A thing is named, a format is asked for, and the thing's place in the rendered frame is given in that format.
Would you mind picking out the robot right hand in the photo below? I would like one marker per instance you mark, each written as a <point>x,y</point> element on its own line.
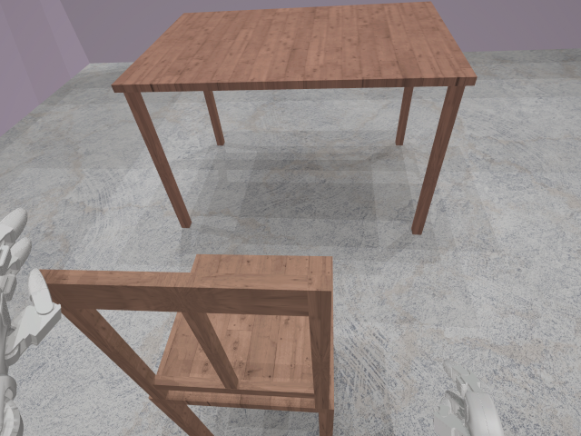
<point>476,415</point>

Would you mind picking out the robot left hand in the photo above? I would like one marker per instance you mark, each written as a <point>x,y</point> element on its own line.
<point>36,320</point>

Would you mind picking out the chair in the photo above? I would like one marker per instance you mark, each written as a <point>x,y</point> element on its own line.
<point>251,331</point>

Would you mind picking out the table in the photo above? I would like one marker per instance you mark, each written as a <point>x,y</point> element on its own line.
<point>343,46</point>

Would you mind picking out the left robot forearm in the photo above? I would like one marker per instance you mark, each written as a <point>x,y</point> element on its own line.
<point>11,423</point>

